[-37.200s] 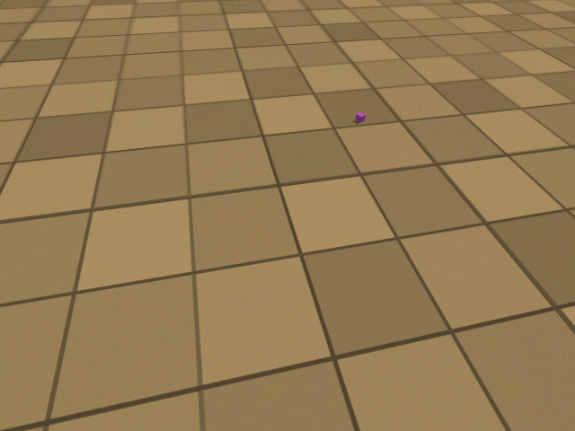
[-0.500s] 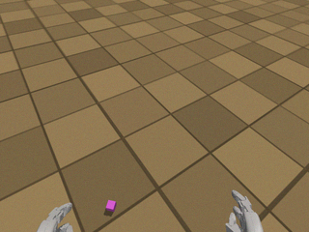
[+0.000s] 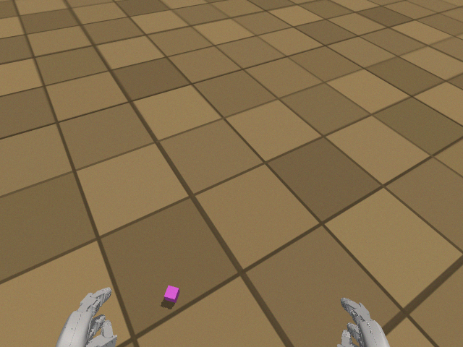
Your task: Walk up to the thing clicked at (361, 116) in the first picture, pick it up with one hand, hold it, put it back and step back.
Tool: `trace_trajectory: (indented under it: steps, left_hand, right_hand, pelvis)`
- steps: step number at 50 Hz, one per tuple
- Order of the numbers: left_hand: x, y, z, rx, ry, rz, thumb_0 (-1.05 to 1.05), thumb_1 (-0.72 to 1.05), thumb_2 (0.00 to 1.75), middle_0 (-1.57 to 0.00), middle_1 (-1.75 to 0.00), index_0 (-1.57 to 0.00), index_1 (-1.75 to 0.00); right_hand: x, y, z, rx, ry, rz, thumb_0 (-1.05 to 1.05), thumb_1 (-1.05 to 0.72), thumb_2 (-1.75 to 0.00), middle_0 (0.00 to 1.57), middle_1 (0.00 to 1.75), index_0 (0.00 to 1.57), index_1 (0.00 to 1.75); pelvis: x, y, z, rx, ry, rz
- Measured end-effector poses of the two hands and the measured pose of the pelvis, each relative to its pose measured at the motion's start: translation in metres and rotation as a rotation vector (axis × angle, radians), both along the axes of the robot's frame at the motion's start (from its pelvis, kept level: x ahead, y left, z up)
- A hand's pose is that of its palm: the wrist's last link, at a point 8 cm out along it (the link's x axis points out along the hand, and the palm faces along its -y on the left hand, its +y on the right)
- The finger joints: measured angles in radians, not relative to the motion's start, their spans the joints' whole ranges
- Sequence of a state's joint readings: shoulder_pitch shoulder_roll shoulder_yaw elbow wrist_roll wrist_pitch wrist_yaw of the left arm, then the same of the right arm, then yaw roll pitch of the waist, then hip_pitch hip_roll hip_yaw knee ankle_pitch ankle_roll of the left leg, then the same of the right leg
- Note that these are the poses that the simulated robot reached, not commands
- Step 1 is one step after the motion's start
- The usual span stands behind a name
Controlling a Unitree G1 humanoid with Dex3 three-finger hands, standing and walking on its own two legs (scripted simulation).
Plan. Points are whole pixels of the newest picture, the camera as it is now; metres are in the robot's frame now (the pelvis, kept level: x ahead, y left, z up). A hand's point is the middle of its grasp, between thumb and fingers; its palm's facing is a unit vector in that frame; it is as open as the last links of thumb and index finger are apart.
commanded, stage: stand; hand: left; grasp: from above
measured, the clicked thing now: (172, 294) +0.45 +0.20 -0.70
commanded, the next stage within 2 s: none
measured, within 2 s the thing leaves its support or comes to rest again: neither
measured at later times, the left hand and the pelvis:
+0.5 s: hand out of the picture +0.06 +0.24 -0.12, palm faces +0.04 -0.95 -0.31, open 7.4 cm; pelvis +0.01 +0.01 +0.05, yaw +0 degrees
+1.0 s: hand out of the picture +0.04 +0.24 -0.10, palm faces +0.03 -0.94 -0.34, open 7.4 cm; pelvis -0.01 -0.01 +0.06, yaw +1 degrees
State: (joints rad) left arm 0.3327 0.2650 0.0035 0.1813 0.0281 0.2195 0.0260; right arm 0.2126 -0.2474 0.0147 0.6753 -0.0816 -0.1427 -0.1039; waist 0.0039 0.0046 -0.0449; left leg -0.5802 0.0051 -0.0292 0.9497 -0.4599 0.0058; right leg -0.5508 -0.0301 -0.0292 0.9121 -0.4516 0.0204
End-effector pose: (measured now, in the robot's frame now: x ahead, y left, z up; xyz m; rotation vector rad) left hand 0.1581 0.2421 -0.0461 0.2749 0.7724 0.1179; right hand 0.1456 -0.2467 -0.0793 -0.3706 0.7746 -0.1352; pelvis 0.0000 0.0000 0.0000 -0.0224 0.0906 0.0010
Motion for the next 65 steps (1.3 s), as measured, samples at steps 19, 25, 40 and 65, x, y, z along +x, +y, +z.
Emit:
trace_trajectory:
  steps: [19, 25, 40, 65]
  left_hand:
    - [-0.094, 0.045, -0.037, 0.027, 0.388, 0.151, 0.01, 0.90, 0.90, -0.20, -0.30, -0.21, -0.30]
    - [-0.109, 0.044, -0.033, 0.017, 0.440, 0.170, 0.01, 0.90, 0.90, -0.20, -0.30, -0.21, -0.30]
    - [-0.120, 0.048, -0.019, 0.048, 0.450, 0.186, 0.01, 0.90, 0.90, -0.20, -0.30, -0.21, -0.30]
    - [-0.122, 0.034, -0.019, 0.043, 0.497, 0.181, 0.01, 0.90, 0.90, -0.20, -0.30, -0.21, -0.30]
  right_hand:
    - [-0.057, -0.025, 0.003, 0.030, 0.353, -0.136, 0.01, -0.90, -0.90, 0.21, 0.30, 0.20, 0.29]
    - [-0.062, -0.017, 0.006, 0.055, 0.380, -0.141, 0.01, -0.90, -0.90, 0.21, 0.30, 0.20, 0.29]
    - [-0.074, -0.029, 0.009, 0.070, 0.392, -0.161, 0.01, -0.90, -0.90, 0.21, 0.30, 0.21, 0.29]
    - [-0.097, -0.055, 0.008, 0.054, 0.475, -0.178, 0.01, -0.90, -0.90, 0.21, 0.30, 0.20, 0.29]
  pelvis:
    - [0.010, 0.008, 0.038, 0.011, -0.119, 0.004]
    - [0.008, 0.010, 0.047, 0.013, -0.140, 0.006]
    - [-0.003, 0.003, 0.056, 0.023, -0.176, 0.010]
    - [-0.004, -0.014, 0.059, 0.020, -0.156, 0.011]
